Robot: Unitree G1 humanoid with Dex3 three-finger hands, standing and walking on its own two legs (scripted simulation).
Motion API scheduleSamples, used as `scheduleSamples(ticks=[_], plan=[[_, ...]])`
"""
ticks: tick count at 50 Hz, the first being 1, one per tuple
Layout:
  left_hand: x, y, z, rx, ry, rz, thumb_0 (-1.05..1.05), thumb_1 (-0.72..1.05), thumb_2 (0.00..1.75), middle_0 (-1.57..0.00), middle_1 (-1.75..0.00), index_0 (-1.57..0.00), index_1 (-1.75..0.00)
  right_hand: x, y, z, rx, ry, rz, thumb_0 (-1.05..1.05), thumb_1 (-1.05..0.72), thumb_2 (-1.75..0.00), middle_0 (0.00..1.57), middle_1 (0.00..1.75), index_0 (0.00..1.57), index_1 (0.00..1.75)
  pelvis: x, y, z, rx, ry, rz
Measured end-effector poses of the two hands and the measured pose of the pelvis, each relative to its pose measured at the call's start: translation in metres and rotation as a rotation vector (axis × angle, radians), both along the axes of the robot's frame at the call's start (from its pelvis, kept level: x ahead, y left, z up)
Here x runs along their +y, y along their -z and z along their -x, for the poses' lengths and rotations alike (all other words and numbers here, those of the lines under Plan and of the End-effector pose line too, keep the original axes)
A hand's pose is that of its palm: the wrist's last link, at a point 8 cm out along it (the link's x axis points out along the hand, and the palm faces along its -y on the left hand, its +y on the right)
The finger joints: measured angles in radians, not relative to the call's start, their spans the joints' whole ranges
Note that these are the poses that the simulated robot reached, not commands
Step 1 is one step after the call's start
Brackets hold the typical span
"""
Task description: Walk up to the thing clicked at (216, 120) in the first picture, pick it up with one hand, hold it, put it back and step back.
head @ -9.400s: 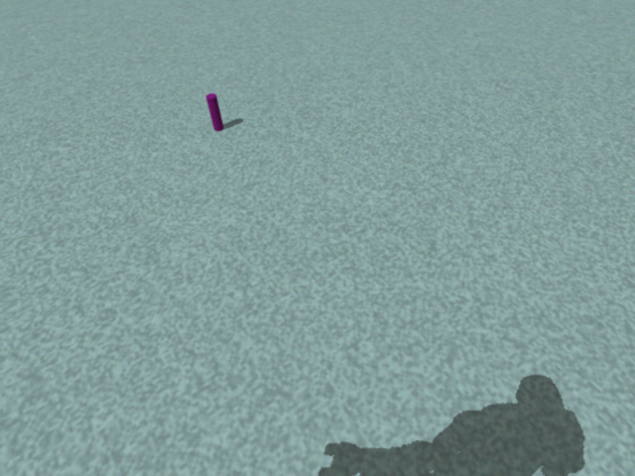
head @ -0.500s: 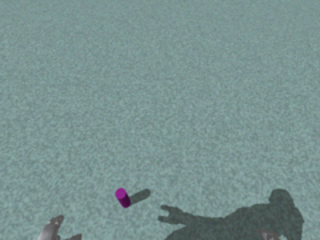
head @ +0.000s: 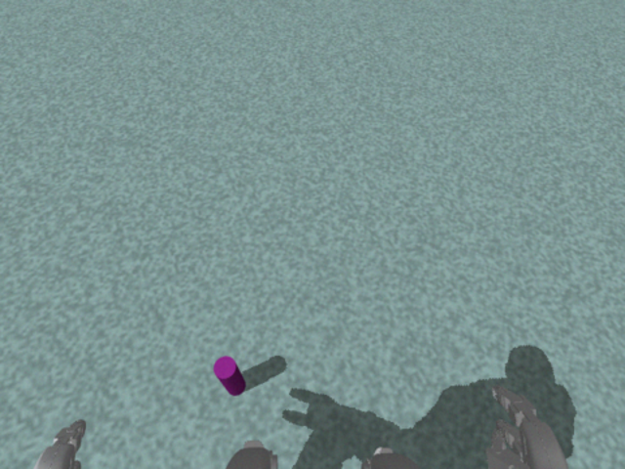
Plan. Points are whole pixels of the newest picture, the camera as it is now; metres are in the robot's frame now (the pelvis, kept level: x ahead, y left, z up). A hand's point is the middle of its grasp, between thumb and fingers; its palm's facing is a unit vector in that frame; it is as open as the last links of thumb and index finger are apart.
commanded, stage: go down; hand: left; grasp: from the side
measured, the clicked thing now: (231, 377) +0.39 +0.21 -0.61
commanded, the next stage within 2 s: none
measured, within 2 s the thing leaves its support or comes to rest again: neither
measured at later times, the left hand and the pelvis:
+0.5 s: hand out of the picture +0.14 +0.30 -0.15, palm faces +0.13 -0.95 -0.29, open 17.6 cm; pelvis -0.02 +0.00 -0.05, yaw +0 degrees
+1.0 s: hand (92, 417) +0.24 +0.36 -0.23, palm faces +0.20 -0.96 -0.19, open 17.4 cm; pelvis -0.06 +0.00 -0.17, yaw -3 degrees
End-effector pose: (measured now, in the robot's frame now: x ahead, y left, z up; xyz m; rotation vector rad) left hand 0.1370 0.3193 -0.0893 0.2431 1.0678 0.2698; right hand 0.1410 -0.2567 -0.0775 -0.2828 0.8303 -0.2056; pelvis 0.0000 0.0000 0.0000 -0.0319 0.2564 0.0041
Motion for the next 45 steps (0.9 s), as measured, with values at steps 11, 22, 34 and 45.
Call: scheduleSamples(ticks=[11,22,34,45], plan=[[0.011,0.010,0.005,-0.017,-0.015,0.017,-0.01,-0.58,0.01,-0.10,-0.04,-0.10,-0.05,0.010,0.007,-0.019,-0.078,-0.045,0.015,0.01,-0.90,-0.89,0.20,0.30,0.20,0.30,0.000,0.017,0.001,0.045,-0.006,0.012],[0.020,0.026,0.013,-0.082,0.001,0.026,-0.01,-0.59,0.01,-0.10,-0.02,-0.10,-0.03,0.010,0.035,-0.006,-0.051,-0.058,0.017,0.01,-0.92,-0.90,0.20,0.30,0.20,0.30,0.002,0.041,0.013,0.093,-0.001,0.016],[0.054,0.068,-0.024,-0.315,0.008,0.028,-0.01,-0.59,0.01,-0.09,-0.03,-0.09,-0.04,0.001,0.091,0.000,-0.026,-0.116,0.062,0.01,-0.93,-0.90,0.21,0.30,0.20,0.30,0.000,0.095,0.035,0.193,0.005,0.015],[0.081,0.109,-0.069,-0.505,0.051,0.055,-0.02,-0.55,0.05,-0.07,-0.06,-0.06,-0.07,-0.009,0.161,0.023,0.083,-0.124,0.085,0.01,-0.91,-0.89,0.21,0.30,0.20,0.30,-0.001,0.153,0.054,0.268,0.027,0.027]])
